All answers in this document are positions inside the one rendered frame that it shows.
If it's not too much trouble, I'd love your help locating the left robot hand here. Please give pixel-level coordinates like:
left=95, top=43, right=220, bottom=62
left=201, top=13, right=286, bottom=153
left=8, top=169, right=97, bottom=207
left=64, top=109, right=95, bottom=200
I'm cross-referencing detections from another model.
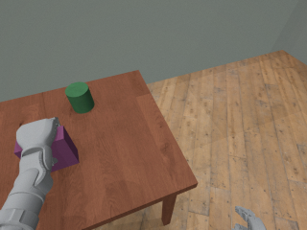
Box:
left=16, top=117, right=60, bottom=166

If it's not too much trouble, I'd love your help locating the robot left forearm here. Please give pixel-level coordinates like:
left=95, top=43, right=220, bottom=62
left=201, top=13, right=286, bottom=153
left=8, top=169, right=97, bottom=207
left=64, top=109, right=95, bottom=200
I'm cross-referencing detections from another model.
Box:
left=0, top=144, right=54, bottom=230

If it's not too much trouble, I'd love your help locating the table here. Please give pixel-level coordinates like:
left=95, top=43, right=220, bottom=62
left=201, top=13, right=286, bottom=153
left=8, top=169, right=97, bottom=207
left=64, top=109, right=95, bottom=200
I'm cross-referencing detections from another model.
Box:
left=0, top=70, right=199, bottom=230

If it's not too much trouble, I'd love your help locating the sponge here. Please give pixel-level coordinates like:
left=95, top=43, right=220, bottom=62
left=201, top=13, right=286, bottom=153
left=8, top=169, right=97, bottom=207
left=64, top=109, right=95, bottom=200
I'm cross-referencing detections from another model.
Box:
left=13, top=126, right=80, bottom=173

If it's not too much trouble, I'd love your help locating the right robot hand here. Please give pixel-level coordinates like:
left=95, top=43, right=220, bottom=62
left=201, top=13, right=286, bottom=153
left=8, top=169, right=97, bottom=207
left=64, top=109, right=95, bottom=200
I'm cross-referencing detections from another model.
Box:
left=231, top=205, right=267, bottom=230

